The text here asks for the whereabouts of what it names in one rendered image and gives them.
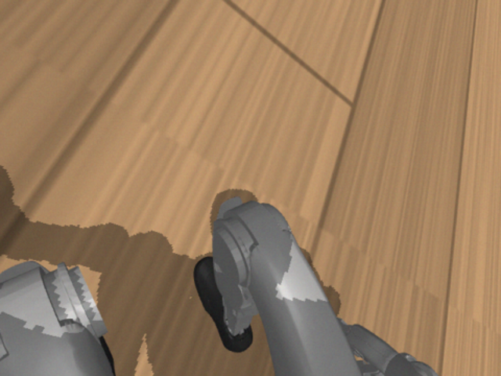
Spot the right robot hand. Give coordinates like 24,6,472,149
338,318,398,376

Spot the right robot foot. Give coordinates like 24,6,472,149
193,256,253,353

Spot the left robot foot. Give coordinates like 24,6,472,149
99,336,116,376

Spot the right robot arm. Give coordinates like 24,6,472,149
384,352,439,376

